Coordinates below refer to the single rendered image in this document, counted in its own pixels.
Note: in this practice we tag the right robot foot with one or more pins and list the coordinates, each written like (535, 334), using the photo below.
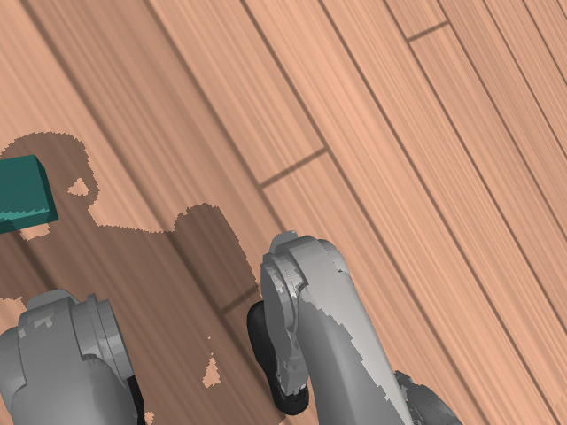
(265, 355)

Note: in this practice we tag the left robot foot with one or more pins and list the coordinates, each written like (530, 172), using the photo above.
(138, 399)

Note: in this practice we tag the right robot hand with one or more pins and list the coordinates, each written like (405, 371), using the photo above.
(425, 407)

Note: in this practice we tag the carton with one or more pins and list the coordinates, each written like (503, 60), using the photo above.
(25, 195)

